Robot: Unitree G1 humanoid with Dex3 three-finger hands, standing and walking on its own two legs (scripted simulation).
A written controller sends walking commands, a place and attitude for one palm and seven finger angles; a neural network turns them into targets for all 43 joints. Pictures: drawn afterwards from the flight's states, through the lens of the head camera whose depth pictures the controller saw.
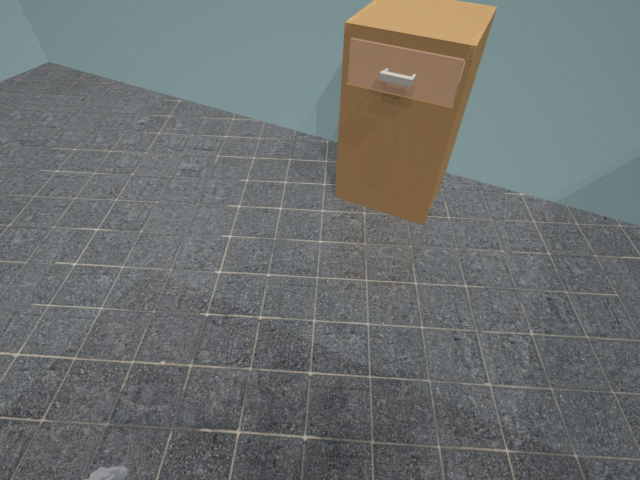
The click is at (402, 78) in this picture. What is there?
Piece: drawer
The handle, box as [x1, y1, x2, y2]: [379, 68, 415, 86]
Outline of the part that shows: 379,73 380,80 408,86 412,84 413,79 415,77 415,74 413,74 411,77 388,72 387,68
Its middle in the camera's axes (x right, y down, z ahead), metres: +0.27 -0.57 +1.34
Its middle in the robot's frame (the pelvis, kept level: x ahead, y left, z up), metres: +1.39 -0.20 -0.11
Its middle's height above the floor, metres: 0.66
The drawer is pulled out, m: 0.00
